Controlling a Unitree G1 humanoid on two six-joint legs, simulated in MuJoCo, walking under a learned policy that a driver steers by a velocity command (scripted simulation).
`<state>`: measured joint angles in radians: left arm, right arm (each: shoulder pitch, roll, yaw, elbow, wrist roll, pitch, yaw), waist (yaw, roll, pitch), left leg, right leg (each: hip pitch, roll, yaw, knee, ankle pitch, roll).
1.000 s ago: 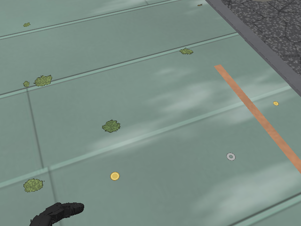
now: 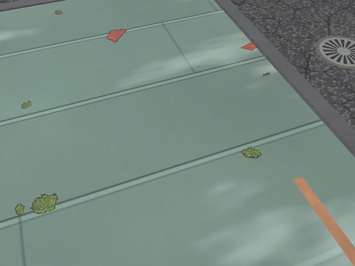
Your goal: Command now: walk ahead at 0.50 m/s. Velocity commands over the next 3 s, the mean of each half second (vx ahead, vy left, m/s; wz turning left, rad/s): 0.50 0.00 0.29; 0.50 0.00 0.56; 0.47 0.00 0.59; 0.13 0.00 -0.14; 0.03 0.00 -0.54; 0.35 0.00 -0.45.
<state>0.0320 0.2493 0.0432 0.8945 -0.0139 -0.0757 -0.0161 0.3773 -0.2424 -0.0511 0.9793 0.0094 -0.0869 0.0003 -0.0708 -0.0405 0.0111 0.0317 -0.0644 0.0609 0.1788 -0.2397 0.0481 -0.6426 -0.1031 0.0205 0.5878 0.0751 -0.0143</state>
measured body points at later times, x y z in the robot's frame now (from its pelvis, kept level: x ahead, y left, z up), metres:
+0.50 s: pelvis +0.28 -0.05 +0.00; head +0.30 -0.04 +0.45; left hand +0.25 +0.22 -0.14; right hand +0.47 -0.28 -0.12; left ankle +0.43 +0.15 -0.68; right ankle +0.22 -0.14 -0.74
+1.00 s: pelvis +0.55 +0.07 +0.00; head +0.58 +0.09 +0.45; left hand +0.63 +0.39 -0.09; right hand +0.73 -0.16 -0.11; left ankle +0.48 +0.11 -0.74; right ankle +0.80 -0.03 -0.69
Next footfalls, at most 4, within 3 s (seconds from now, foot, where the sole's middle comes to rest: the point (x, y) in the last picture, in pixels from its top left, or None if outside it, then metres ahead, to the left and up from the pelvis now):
0.12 right None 0.26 -0.14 -0.78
0.68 left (139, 260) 0.52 0.13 -0.78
1.16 right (154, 179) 0.87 0.07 -0.78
1.62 left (70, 184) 0.87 0.43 -0.78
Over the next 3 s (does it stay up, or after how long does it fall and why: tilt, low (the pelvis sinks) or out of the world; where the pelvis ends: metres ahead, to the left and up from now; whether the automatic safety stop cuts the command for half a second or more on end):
stays up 1.08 0.27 -0.02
